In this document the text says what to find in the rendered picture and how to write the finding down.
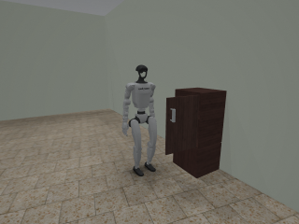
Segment left robot upper arm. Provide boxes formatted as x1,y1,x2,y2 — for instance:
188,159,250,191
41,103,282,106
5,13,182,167
148,82,156,103

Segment right robot hand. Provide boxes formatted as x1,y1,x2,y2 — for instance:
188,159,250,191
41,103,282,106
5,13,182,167
121,121,130,136

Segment robot left forearm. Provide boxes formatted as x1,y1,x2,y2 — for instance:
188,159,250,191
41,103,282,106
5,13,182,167
149,102,155,117

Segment robot left foot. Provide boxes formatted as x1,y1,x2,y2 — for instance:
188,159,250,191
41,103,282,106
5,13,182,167
144,162,156,172

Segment right robot upper arm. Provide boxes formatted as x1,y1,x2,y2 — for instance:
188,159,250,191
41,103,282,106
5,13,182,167
124,82,135,105

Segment handle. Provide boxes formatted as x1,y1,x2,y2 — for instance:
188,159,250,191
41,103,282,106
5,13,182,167
170,108,176,122

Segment cupboard door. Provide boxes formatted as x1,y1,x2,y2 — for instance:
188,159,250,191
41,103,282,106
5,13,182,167
165,95,200,155

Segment robot left shin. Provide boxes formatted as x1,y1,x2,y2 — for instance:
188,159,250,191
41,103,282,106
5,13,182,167
147,146,156,165

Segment robot right forearm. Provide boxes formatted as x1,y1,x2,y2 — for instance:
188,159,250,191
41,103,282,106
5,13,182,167
122,99,129,122

